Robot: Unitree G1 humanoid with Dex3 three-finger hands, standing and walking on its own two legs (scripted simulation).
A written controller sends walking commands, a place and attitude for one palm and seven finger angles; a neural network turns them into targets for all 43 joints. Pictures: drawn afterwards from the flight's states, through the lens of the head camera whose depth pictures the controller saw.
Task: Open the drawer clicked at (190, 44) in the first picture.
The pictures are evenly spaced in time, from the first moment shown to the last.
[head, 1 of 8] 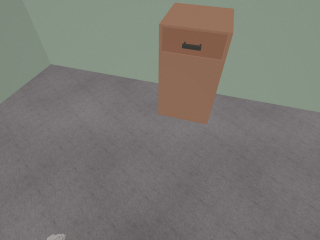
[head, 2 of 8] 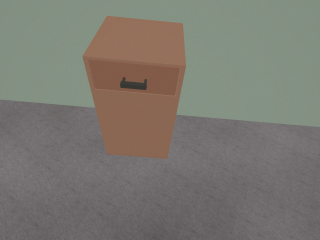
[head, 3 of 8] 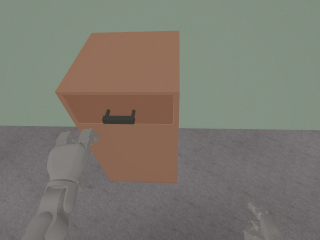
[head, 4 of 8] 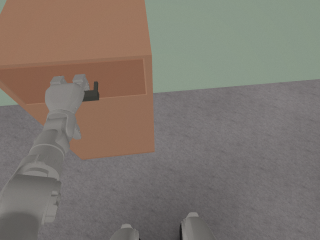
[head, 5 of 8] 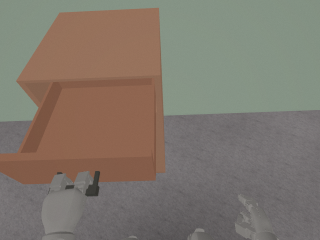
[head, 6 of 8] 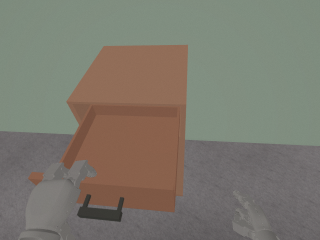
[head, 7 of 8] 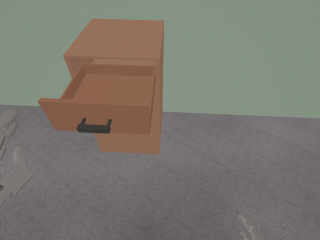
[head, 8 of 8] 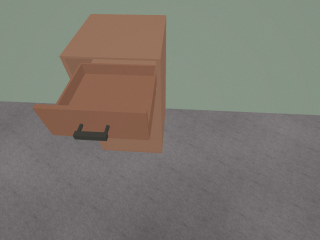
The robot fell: no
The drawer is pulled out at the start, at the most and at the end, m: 0.00 0.30 0.30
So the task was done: yes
